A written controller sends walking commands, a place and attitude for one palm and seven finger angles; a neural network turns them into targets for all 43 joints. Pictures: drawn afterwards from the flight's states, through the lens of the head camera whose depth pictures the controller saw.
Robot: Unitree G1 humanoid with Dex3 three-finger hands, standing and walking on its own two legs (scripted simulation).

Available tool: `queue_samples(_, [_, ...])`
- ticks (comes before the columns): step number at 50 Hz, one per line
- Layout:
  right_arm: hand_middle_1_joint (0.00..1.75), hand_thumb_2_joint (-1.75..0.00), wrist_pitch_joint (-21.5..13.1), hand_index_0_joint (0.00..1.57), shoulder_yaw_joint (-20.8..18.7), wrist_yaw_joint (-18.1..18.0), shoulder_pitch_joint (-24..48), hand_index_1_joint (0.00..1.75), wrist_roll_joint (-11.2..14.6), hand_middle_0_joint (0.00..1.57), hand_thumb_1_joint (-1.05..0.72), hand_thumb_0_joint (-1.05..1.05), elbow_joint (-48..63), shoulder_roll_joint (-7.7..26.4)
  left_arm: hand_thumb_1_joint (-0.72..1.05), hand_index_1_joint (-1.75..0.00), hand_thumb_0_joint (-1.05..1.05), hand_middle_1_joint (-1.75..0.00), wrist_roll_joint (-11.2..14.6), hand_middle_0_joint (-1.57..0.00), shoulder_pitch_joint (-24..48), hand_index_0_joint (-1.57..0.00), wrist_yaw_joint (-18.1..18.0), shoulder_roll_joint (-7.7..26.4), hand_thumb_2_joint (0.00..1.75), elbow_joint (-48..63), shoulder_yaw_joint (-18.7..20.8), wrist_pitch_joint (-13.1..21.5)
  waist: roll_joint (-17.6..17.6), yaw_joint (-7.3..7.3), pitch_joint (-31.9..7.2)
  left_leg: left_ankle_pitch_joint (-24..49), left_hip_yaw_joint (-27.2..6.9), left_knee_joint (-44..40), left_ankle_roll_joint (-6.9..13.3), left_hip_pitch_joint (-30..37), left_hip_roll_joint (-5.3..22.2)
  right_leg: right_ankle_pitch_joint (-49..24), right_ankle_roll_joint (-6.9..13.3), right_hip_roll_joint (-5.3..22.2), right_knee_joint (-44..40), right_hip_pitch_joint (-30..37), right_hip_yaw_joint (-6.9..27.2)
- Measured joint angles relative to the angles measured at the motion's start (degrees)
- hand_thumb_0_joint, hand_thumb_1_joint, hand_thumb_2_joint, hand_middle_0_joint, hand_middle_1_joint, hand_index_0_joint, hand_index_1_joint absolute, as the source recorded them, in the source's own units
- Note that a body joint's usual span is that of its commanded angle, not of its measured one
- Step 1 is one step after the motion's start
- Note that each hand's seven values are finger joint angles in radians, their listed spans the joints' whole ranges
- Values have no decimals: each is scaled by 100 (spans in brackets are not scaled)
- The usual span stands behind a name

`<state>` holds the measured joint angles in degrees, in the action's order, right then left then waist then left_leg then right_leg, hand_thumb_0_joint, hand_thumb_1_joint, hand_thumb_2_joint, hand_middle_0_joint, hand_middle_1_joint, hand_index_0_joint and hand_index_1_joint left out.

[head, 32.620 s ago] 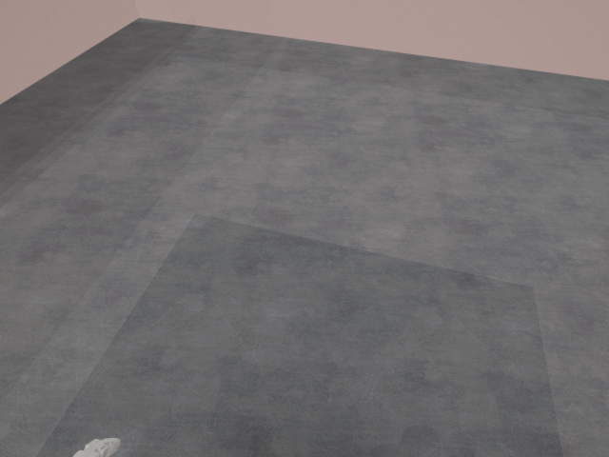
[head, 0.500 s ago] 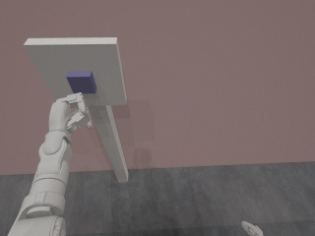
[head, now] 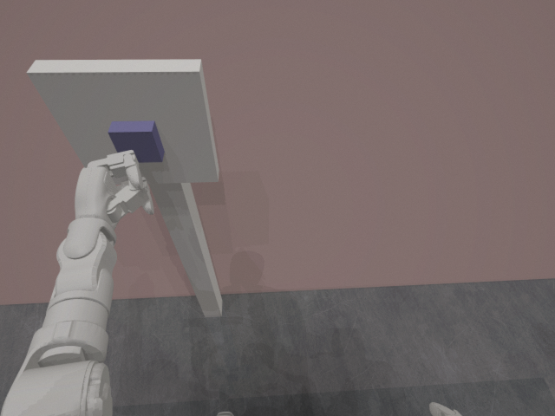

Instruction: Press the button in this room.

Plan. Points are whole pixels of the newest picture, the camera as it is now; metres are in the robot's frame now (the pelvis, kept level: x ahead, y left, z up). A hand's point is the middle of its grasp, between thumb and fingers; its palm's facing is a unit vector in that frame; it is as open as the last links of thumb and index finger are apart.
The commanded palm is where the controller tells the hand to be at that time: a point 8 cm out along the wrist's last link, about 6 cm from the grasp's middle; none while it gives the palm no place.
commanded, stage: press the button with the knuckle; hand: left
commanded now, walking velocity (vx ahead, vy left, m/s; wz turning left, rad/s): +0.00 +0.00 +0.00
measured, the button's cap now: (138, 140) +0.48 +0.22 +0.13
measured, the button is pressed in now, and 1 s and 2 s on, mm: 0 12 0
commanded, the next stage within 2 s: hold the button down briefly in 0.60 s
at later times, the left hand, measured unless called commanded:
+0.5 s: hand (145, 180) +0.43 +0.21 +0.09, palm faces +0.12 -0.99 +0.00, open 2.9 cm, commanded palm +0.42 +0.24 +0.10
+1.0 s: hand (146, 178) +0.44 +0.21 +0.09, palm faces +0.13 -0.99 -0.01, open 3.0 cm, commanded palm +0.43 +0.24 +0.10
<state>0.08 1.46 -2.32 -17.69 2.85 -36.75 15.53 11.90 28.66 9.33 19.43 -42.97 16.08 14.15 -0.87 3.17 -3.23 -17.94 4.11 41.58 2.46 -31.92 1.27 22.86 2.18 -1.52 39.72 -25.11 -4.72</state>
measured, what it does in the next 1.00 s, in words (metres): stands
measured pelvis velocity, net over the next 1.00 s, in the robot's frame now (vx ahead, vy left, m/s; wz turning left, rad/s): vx -0.03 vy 0.00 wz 0.02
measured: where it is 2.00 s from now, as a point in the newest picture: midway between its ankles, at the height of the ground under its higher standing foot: outside the picture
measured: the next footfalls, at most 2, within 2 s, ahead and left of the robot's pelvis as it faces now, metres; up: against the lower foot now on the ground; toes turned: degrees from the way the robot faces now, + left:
none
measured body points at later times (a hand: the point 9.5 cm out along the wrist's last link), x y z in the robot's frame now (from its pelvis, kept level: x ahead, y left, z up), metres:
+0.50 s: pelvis -0.01 +0.00 -0.01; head +0.05 +0.01 +0.44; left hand +0.42 +0.26 +0.09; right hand +0.05 -0.26 -0.12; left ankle +0.03 +0.09 -0.71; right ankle -0.03 -0.09 -0.71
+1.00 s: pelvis -0.03 +0.00 -0.01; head +0.04 +0.01 +0.43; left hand +0.42 +0.26 +0.09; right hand +0.00 -0.28 -0.13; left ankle +0.03 +0.09 -0.71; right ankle -0.03 -0.09 -0.71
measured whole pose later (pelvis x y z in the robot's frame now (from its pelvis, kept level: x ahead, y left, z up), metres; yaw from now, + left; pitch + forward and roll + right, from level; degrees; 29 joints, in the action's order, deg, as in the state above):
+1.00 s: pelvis -0.03 +0.00 -0.01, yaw +1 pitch +11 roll -2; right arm -2.3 2.1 -2.2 -21.7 2.0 -41.2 16.6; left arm 9.3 48.0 8.3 25.5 -66.7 16.3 20.7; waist -0.9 6.2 -2.9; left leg -16.5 1.7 46.6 2.2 -41.7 1.7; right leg 22.3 2.8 -1.8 44.8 -34.1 -7.1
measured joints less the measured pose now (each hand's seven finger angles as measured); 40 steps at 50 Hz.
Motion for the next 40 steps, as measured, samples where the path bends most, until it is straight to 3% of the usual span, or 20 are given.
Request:
queue_samples(16, [30,-90,96,20,-1,9,-136,30,-22,21,-90,1,-63,3,84,-150,-2,-150,-128,-130,570,-131,72,130,92,-747,117,225,11,76,-19,-18,-19,132,22,-223,6,13,-16,-1,114,-206,-17])
queue_samples(32, [30,-90,-55,20,35,38,-184,30,-83,21,-90,1,-339,8,82,-150,-2,-150,-268,-130,1555,-133,-204,289,95,-1946,-44,623,-18,141,32,65,-166,373,17,-657,-24,11,9,31,389,-595,-175])
queue_samples(40, [30,-90,-176,20,70,3,-289,30,-84,21,-90,1,-410,55,80,-150,-2,-150,-272,-130,1862,-136,-107,525,96,-2283,-23,678,-7,238,46,118,-212,459,-4,-883,7,-25,39,3,480,-814,-220])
